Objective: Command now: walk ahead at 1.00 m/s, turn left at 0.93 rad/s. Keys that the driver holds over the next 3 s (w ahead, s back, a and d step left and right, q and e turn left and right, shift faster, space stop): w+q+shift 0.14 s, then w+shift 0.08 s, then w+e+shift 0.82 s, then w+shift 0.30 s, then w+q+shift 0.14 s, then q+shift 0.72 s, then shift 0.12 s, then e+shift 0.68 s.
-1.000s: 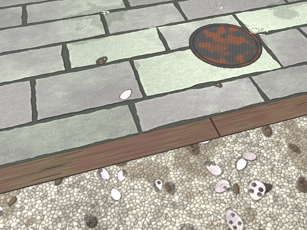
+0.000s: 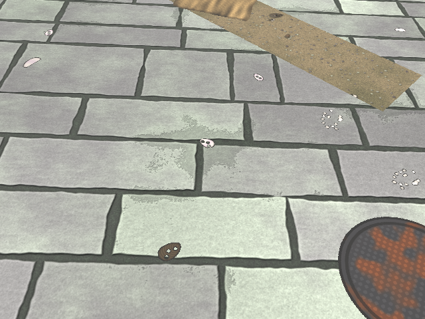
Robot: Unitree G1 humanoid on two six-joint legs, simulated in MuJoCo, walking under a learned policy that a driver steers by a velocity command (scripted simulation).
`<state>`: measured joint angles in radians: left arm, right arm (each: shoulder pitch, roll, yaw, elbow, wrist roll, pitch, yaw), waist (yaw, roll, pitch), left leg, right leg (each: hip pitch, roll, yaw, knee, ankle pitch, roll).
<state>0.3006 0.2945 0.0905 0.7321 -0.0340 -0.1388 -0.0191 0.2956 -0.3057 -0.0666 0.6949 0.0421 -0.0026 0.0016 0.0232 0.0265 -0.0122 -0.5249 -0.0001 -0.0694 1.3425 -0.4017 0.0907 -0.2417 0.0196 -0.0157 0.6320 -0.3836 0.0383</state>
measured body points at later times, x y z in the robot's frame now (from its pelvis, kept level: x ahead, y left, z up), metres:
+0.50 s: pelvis +0.45 +0.08 -0.16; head +0.46 +0.08 +0.29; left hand +0.53 +0.35 -0.27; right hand +0.49 -0.15 -0.30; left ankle +0.35 +0.13 -0.87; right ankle +0.60 -0.08 -0.79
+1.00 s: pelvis +0.93 +0.07 -0.13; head +0.96 +0.05 +0.32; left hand +0.99 +0.32 -0.25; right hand +1.16 -0.21 -0.16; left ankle +1.20 +0.22 -0.81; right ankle +0.83 +0.03 -0.87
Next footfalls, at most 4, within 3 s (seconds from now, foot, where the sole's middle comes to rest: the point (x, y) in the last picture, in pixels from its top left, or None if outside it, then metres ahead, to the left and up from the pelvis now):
0.26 left None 0.39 0.13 -0.91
0.68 right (207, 250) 0.87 0.03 -0.91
1.12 left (188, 166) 1.31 0.13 -0.91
1.56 right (277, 133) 1.57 -0.31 -0.91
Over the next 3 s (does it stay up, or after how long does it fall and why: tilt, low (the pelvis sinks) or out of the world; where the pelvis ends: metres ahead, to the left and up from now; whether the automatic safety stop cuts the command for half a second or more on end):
stays up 1.75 -0.18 -0.13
